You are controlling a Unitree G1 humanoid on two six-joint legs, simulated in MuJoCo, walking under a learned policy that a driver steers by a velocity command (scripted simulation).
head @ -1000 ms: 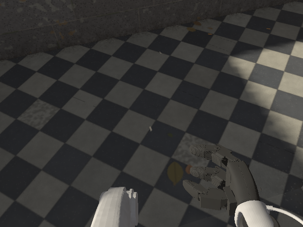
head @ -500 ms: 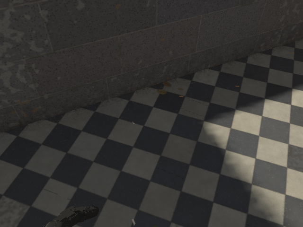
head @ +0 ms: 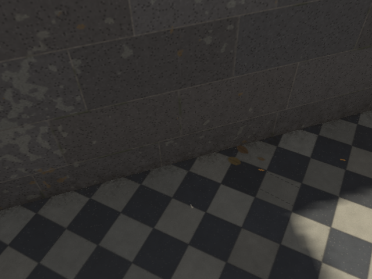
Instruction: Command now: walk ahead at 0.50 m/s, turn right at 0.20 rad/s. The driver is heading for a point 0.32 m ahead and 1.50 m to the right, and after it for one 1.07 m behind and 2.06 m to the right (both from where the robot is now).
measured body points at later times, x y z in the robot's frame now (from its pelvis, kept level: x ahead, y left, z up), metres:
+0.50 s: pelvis +0.27 +0.03 +0.00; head +0.28 +0.03 +0.45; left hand +0.50 +0.22 -0.10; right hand +0.20 -0.23 -0.13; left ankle +0.20 +0.13 -0.74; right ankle +0.38 -0.14 -0.68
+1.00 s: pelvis +0.52 -0.11 +0.00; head +0.55 -0.13 +0.45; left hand +0.69 +0.12 -0.12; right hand +0.55 -0.41 -0.10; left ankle +0.74 -0.04 -0.69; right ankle +0.44 -0.13 -0.74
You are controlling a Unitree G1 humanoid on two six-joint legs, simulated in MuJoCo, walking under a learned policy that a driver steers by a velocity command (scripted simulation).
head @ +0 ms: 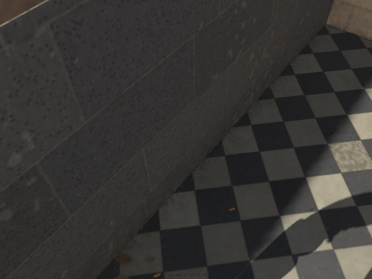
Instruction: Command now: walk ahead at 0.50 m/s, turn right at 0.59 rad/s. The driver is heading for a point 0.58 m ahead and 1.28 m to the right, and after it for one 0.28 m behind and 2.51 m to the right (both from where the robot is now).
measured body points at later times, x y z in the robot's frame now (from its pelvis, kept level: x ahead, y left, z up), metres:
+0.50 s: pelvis +0.26 +0.01 +0.00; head +0.30 +0.01 +0.45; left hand +0.53 +0.19 -0.09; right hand +0.17 -0.27 -0.11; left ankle +0.23 +0.14 -0.74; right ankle +0.34 -0.15 -0.67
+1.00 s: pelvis +0.49 -0.16 +0.00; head +0.50 -0.20 +0.45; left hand +0.65 +0.07 -0.10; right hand +0.49 -0.47 -0.11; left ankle +0.70 -0.08 -0.67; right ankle +0.42 -0.18 -0.74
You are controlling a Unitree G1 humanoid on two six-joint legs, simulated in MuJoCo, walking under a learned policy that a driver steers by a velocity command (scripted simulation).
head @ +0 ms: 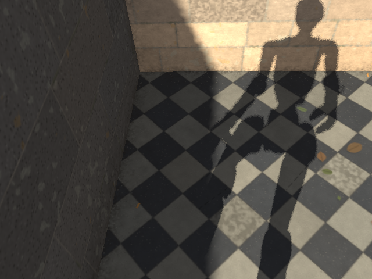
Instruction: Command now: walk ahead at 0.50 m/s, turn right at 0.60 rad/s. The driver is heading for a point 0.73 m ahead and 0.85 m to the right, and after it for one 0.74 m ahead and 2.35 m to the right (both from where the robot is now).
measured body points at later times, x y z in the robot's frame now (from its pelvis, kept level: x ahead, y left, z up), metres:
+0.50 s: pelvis +0.28 +0.01 +0.00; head +0.31 +0.02 +0.45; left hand +0.51 +0.23 -0.11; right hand +0.22 -0.28 -0.11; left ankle +0.28 +0.13 -0.75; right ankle +0.32 -0.14 -0.67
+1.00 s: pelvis +0.51 -0.17 +0.00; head +0.52 -0.20 +0.44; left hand +0.69 +0.04 -0.13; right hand +0.49 -0.47 -0.12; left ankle +0.68 -0.07 -0.68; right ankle +0.47 -0.20 -0.75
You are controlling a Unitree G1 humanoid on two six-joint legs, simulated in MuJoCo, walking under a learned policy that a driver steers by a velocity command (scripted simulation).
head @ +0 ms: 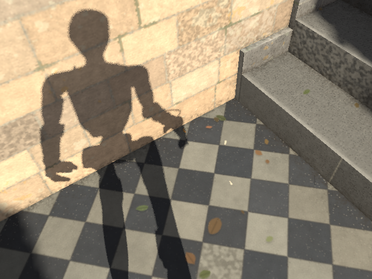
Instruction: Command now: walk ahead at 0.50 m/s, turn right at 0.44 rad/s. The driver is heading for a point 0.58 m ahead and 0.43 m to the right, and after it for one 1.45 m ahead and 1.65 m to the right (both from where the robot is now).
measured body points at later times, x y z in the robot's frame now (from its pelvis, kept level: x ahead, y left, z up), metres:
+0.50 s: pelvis +0.31 +0.04 +0.00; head +0.32 +0.05 +0.45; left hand +0.41 +0.30 -0.13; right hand +0.33 -0.24 -0.12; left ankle +0.33 +0.12 -0.74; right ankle +0.28 -0.09 -0.67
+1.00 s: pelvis +0.56 -0.06 -0.01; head +0.63 -0.09 +0.44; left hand +0.76 +0.16 -0.13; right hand +0.58 -0.35 -0.14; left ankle +0.59 +0.10 -0.66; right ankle +0.61 -0.13 -0.74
